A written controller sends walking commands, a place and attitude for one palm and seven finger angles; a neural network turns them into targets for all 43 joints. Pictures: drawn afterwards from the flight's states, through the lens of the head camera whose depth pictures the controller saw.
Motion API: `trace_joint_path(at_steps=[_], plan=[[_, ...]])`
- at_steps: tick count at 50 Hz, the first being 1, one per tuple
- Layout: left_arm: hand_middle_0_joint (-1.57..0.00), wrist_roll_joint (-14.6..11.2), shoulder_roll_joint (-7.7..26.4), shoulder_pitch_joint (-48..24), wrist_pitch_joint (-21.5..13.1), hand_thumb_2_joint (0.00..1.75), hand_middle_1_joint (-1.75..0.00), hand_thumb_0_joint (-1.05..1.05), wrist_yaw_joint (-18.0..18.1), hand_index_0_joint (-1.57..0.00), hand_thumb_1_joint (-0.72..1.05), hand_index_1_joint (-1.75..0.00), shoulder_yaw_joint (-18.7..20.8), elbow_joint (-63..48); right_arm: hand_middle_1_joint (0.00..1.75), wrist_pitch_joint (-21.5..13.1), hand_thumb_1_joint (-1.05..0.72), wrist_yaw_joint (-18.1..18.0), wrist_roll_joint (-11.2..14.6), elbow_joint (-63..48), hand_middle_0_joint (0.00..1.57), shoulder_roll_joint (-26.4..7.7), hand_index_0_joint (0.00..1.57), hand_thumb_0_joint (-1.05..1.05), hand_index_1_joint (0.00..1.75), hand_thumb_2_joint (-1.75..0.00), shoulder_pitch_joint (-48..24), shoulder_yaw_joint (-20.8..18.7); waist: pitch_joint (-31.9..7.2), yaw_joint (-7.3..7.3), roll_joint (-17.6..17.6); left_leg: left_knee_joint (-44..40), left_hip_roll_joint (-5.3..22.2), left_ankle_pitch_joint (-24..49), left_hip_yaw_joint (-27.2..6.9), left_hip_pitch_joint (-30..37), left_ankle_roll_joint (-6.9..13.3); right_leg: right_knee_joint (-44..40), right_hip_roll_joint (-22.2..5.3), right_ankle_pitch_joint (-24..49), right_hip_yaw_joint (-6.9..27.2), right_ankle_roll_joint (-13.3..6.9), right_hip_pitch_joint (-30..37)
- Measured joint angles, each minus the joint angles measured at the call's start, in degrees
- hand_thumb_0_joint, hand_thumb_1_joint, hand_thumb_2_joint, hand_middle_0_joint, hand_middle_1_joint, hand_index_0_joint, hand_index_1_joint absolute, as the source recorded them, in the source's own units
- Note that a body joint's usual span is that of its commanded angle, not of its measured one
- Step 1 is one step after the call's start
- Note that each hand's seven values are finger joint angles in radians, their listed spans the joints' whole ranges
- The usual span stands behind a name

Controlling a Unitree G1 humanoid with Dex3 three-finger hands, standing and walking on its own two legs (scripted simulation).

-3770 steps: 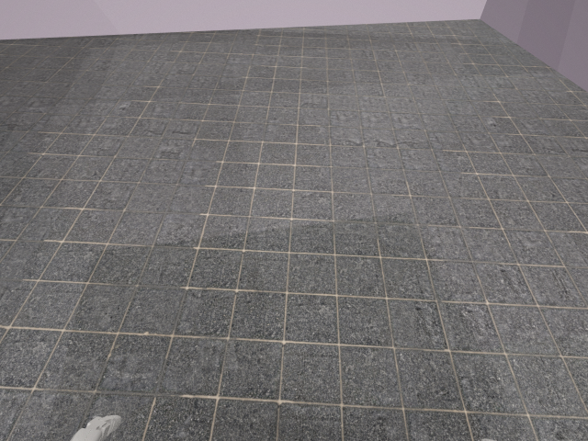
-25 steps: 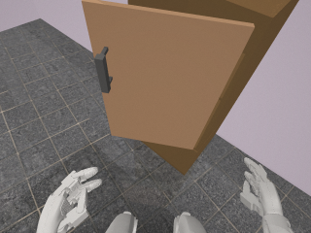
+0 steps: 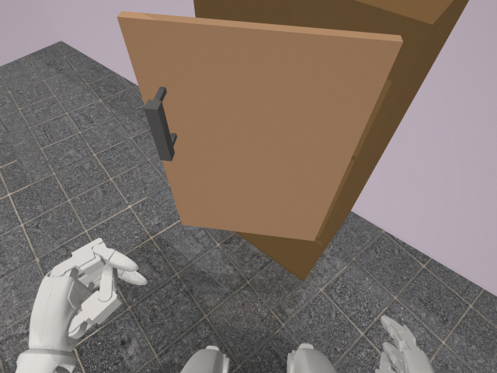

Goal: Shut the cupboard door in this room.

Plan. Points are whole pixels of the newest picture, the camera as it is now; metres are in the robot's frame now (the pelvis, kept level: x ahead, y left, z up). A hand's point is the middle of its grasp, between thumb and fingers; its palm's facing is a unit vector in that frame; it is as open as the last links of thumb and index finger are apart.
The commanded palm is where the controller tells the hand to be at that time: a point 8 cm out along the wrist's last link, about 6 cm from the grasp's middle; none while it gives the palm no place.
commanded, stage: raise the hand and make a fist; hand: left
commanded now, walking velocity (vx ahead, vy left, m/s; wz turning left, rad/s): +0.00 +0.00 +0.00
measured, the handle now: (164, 124) +0.50 +0.19 +0.10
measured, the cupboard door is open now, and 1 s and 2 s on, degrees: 31 31 31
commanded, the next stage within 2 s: bring the fist close to the handle in 0.96 s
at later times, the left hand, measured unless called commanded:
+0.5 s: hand (135, 277) +0.23 +0.17 +0.08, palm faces -0.10 -0.99 -0.05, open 3.1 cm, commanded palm +0.21 +0.23 +0.10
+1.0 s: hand (122, 266) +0.24 +0.18 +0.11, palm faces -0.03 -1.00 -0.05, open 3.1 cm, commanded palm +0.21 +0.23 +0.10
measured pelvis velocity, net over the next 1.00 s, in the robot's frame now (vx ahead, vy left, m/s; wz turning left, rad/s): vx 0.01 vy -0.01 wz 0.00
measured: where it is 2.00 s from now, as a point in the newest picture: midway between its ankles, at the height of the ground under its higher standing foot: outside the picture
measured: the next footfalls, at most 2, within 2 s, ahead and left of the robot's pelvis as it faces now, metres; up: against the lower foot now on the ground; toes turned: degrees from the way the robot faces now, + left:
none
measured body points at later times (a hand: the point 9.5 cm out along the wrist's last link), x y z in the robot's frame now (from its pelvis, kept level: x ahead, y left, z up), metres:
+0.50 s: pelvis +0.02 -0.01 +0.02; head +0.06 -0.01 +0.47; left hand +0.23 +0.22 +0.09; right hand +0.20 -0.23 -0.04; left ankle +0.01 +0.10 -0.65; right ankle +0.05 -0.13 -0.65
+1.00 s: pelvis +0.01 -0.01 +0.03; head +0.05 -0.01 +0.48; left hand +0.23 +0.23 +0.11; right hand +0.18 -0.25 -0.04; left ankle +0.01 +0.10 -0.65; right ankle +0.05 -0.13 -0.65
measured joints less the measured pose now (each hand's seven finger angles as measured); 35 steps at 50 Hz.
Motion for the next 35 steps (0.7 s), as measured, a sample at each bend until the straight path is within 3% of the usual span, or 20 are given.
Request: trace_joint_path(at_steps=[2, 5, 9, 13, 16, 21, 24, 31, 35], plan=[[-0.93, 0.36, -0.22, -0.90, -0.14, 0.90, -1.11, 0.01, -2.00, -0.93, 0.90, -1.10, -1.57, 0.55, 0.30, -0.22, -0.90, 0.00, 0.41, -0.09, 0.20, -1.07, 0.20, 0.01, 0.30, -0.90, -1.14, -0.50, 0.28, -0.18, 0.21, 0.49, -0.05, -0.31, -0.20, -0.12, 0.07, 0.28, -0.06, -0.27, -0.20, 0.07, 0.04], [-0.99, 1.68, 0.36, -1.77, 3.42, 0.90, -1.17, 0.01, -4.40, -0.99, 0.90, -1.16, -4.11, 1.72, 0.30, -0.04, -0.91, -0.35, 0.95, -1.41, 0.20, -1.25, 0.20, 0.01, 0.30, -0.90, -2.71, -0.95, 0.56, -0.56, 0.01, -0.16, 0.00, -0.28, 0.13, 0.61, 0.20, -0.17, 0.02, -0.19, 0.14, 0.21, 0.55], [-1.07, 1.64, 1.90, -1.34, 7.15, 0.90, -1.25, 0.02, -3.48, -1.06, 0.90, -1.24, -3.45, 1.12, 0.30, 0.77, -0.91, -0.83, 0.91, -3.79, 0.20, 0.34, 0.20, 0.01, 0.30, -0.90, -3.73, -0.84, 0.66, -0.66, -0.63, -2.50, 0.34, 0.17, 0.66, 3.18, -0.01, -2.00, 0.42, 0.21, 0.65, -0.05, 2.64], [-1.14, -0.30, 1.70, -1.31, 5.30, 0.90, -1.33, 0.02, -0.79, -1.14, 0.90, -1.32, 0.29, -0.66, 0.30, 1.23, -0.91, -0.60, 0.55, -4.81, 0.20, 1.59, 0.20, 0.01, 0.30, -0.90, -3.55, 0.05, 0.04, 0.08, -0.50, -4.34, 0.52, 0.51, 0.24, 5.32, -0.30, -3.86, 0.60, 0.42, 0.23, -0.23, 4.95], [-1.19, -0.56, 0.95, -2.71, 4.06, 0.90, -1.39, 0.02, -1.15, -1.19, 0.90, -1.38, 1.21, -0.16, 0.30, 1.47, -0.91, 0.01, 0.49, -4.67, 0.20, 1.46, 0.20, 0.01, 0.30, -0.90, -3.61, 1.04, -0.26, 0.60, 0.30, -4.70, 0.43, 0.56, -0.45, 5.89, -0.39, -4.53, 0.49, 0.36, -0.44, -0.26, 5.94], [-1.25, 0.72, 1.03, -5.10, 7.79, 0.90, -1.45, 0.01, -5.34, -1.25, 0.90, -1.45, -1.75, 3.67, 0.30, 1.71, -0.90, 0.08, 0.83, -4.30, 0.20, 1.06, 0.21, 0.01, 0.30, -0.90, -3.80, 2.33, 0.58, 0.71, 0.98, -5.48, 0.34, 0.94, -0.60, 6.62, -0.35, -5.30, 0.42, 0.63, -0.59, -0.27, 6.73], [-1.27, 0.74, 2.10, -5.66, 9.67, 0.90, -1.47, 0.01, -6.09, -1.27, 0.90, -1.47, -1.86, 4.36, 0.30, 1.78, -0.90, -0.31, 0.72, -4.08, 0.20, 1.28, 0.21, 0.01, 0.30, -0.90, -3.34, 2.51, 1.23, 0.44, 0.66, -6.49, 0.49, 1.31, -0.27, 7.61, -0.47, -5.98, 0.59, 0.97, -0.26, -0.42, 7.42], [-1.29, -2.20, 2.42, -7.83, 6.33, 0.90, -1.49, 0.02, -4.07, -1.29, 0.90, -1.49, 3.41, 3.37, 0.30, 1.48, -0.90, -0.46, 0.83, -2.06, 0.20, 0.93, 0.21, 0.01, 0.30, -0.90, -1.44, 2.03, 1.06, 0.22, 0.66, -8.42, 0.76, 1.94, -0.49, 9.86, -0.88, -7.77, 0.87, 1.46, -0.48, -0.72, 9.68], [-1.29, -1.98, 1.62, -8.80, 8.26, 0.90, -1.50, 0.01, -6.23, -1.29, 0.90, -1.49, 2.10, 6.49, 0.30, 1.50, -0.90, -0.22, 1.24, -1.64, 0.20, -0.16, 0.21, 0.01, 0.30, -0.90, -1.16, 1.68, 0.94, -0.21, 1.22, -9.22, 0.58, 2.46, -0.39, 10.19, -0.77, -8.45, 0.71, 1.87, -0.38, -0.61, 9.97]])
